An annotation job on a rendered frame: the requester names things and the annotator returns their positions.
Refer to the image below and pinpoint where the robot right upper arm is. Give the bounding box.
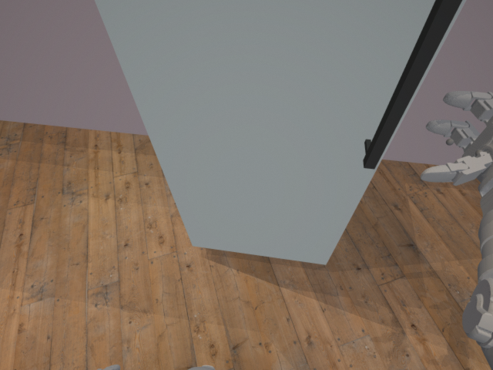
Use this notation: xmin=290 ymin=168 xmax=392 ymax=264
xmin=462 ymin=277 xmax=493 ymax=370

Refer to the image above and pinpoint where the robot right hand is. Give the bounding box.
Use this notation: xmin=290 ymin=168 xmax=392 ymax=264
xmin=421 ymin=91 xmax=493 ymax=186

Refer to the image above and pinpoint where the fridge door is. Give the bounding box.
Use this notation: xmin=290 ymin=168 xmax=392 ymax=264
xmin=95 ymin=0 xmax=466 ymax=265

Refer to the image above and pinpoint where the right robot forearm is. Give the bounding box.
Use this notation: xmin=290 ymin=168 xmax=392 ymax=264
xmin=478 ymin=172 xmax=493 ymax=283

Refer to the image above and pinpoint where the handle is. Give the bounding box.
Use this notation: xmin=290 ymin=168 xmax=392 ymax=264
xmin=363 ymin=0 xmax=462 ymax=169

